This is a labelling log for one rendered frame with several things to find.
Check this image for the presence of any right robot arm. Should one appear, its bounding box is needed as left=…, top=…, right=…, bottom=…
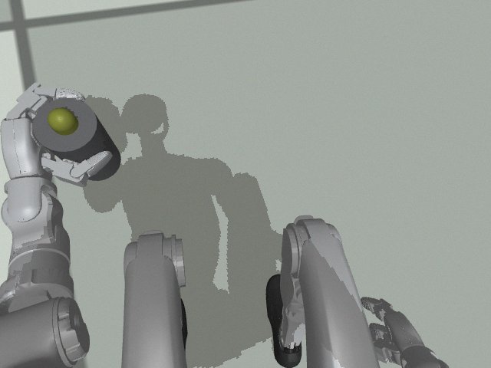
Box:
left=400, top=346, right=449, bottom=368

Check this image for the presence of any left robot arm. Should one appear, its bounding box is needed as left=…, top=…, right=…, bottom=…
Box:
left=0, top=176, right=90, bottom=368

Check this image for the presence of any left robot hand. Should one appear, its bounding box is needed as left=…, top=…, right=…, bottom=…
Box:
left=1, top=82, right=112, bottom=188

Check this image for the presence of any right robot hand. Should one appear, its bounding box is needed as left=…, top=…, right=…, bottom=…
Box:
left=361, top=297, right=425, bottom=366

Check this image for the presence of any right robot foot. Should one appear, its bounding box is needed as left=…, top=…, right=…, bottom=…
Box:
left=266, top=274, right=302, bottom=368

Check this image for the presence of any bottle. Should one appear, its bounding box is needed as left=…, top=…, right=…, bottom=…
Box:
left=33, top=98, right=121, bottom=181

